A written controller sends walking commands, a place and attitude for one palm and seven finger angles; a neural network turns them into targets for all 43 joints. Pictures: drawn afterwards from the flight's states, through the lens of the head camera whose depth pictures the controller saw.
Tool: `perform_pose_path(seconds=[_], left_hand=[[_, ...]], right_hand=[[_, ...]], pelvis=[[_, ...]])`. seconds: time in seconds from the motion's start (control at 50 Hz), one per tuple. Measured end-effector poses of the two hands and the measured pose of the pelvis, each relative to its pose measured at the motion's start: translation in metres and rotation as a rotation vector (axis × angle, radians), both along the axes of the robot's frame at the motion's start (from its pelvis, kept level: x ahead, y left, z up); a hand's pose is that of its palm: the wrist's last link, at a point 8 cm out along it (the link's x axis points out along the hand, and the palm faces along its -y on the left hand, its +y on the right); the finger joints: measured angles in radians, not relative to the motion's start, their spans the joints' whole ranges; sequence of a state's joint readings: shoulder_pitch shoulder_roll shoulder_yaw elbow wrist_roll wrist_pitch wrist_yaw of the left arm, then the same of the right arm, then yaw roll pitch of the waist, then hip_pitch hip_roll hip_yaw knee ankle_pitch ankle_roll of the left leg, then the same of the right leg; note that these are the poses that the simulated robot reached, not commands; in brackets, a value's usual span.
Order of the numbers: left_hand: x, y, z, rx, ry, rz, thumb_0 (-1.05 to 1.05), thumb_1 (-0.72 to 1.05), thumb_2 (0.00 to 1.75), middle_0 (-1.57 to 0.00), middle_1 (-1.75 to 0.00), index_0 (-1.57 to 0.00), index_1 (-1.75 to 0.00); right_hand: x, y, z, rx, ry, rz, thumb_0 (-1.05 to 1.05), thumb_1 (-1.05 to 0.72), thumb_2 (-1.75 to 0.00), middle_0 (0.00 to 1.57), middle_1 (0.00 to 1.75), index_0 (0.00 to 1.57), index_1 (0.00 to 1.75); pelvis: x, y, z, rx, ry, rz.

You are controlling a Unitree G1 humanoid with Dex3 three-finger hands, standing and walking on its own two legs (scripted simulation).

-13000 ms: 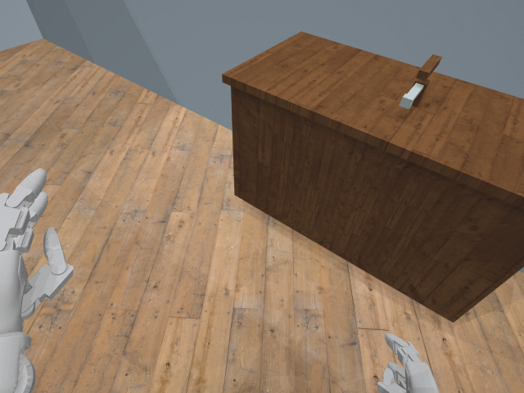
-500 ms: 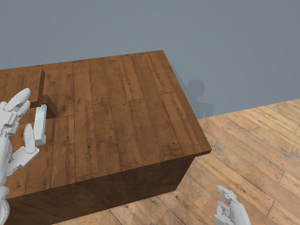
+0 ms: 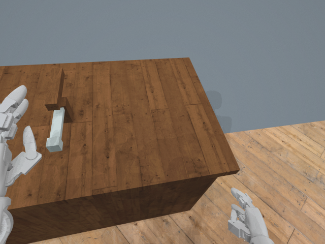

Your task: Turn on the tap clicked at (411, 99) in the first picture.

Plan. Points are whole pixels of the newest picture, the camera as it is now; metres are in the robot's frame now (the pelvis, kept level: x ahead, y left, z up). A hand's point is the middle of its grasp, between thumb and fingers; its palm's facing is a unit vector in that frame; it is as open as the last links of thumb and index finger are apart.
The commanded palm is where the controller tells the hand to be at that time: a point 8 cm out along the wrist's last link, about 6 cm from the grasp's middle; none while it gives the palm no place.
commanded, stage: look again from close up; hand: left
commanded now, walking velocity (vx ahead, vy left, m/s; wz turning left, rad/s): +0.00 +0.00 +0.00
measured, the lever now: (54, 144) +0.31 +0.30 +0.02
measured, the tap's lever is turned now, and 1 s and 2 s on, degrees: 0 0 0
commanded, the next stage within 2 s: come to a stop and stand still in 0.28 s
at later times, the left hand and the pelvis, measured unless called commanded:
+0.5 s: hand (14, 134) +0.24 +0.28 +0.18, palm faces +0.44 -0.77 -0.46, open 7.4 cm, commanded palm +0.15 +0.28 +0.17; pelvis -0.01 +0.00 +0.00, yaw +1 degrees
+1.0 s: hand (49, 158) +0.21 +0.22 +0.16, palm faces +0.39 -0.86 -0.31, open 7.4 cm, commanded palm +0.15 +0.26 +0.17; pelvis -0.01 -0.02 +0.00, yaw +0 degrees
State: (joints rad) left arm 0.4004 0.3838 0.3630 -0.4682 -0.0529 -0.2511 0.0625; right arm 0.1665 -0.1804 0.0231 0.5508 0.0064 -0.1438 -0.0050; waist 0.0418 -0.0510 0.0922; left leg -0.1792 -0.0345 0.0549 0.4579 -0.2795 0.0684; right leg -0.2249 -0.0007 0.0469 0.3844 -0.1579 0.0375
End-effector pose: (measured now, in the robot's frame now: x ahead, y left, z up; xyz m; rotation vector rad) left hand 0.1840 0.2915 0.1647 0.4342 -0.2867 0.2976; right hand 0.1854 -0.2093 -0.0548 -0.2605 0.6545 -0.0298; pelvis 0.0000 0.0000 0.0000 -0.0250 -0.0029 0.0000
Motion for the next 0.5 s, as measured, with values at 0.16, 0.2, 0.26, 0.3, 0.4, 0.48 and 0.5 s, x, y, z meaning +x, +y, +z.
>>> perform_pose_path(seconds=[0.16,0.2,0.26,0.3,0.4,0.48,0.5], left_hand=[[-0.001,0.008,0.004,0.013,-0.018,0.014,0.01,0.89,0.9,-0.21,-0.3,-0.21,-0.3],[0.0,0.008,0.005,0.014,-0.018,0.013,0.01,0.89,0.9,-0.21,-0.3,-0.21,-0.3],[0.0,0.008,0.004,0.014,-0.012,0.009,0.01,0.89,0.9,-0.21,-0.3,-0.21,-0.3],[0.0,0.007,0.003,0.014,-0.005,0.006,0.01,0.89,0.9,-0.21,-0.3,-0.21,-0.3],[0.001,0.005,0.001,0.015,0.008,0.006,0.01,0.89,0.9,-0.21,-0.3,-0.21,-0.3],[0.012,0.024,0.026,0.183,-0.087,0.035,0.01,0.89,0.9,-0.22,-0.3,-0.22,-0.3],[0.015,0.031,0.031,0.173,-0.117,0.06,0.01,0.89,0.9,-0.22,-0.3,-0.22,-0.3]], right_hand=[[-0.01,0.006,-0.008,0.0,0.046,-0.005,0.01,-0.9,-0.9,0.2,0.3,0.2,0.3],[-0.013,0.006,-0.009,0.001,0.054,-0.011,0.01,-0.9,-0.9,0.2,0.3,0.2,0.3],[-0.016,0.004,-0.01,0.003,0.062,-0.021,0.01,-0.9,-0.9,0.2,0.3,0.2,0.3],[-0.018,0.003,-0.011,0.002,0.065,-0.028,0.01,-0.9,-0.9,0.2,0.3,0.2,0.3],[-0.02,-0.003,-0.012,-0.003,0.068,-0.041,0.01,-0.9,-0.9,0.2,0.3,0.2,0.3],[-0.023,-0.004,-0.016,-0.028,0.081,0.027,0.01,-0.9,-0.9,0.2,0.3,0.2,0.3],[-0.023,-0.004,-0.016,-0.017,0.08,0.033,0.01,-0.9,-0.9,0.2,0.3,0.2,0.3]], pelvis=[[0.001,0.006,0.0,0.0,-0.001,0.002],[0.001,0.006,-0.001,0.0,-0.002,0.003],[0.001,0.007,-0.001,0.0,-0.003,0.003],[0.001,0.007,-0.001,0.0,-0.003,0.003],[0.001,0.006,-0.001,0.001,-0.002,0.002],[-0.004,-0.002,-0.003,0.007,0.008,0.019],[-0.005,-0.003,-0.003,0.009,0.007,0.015]])
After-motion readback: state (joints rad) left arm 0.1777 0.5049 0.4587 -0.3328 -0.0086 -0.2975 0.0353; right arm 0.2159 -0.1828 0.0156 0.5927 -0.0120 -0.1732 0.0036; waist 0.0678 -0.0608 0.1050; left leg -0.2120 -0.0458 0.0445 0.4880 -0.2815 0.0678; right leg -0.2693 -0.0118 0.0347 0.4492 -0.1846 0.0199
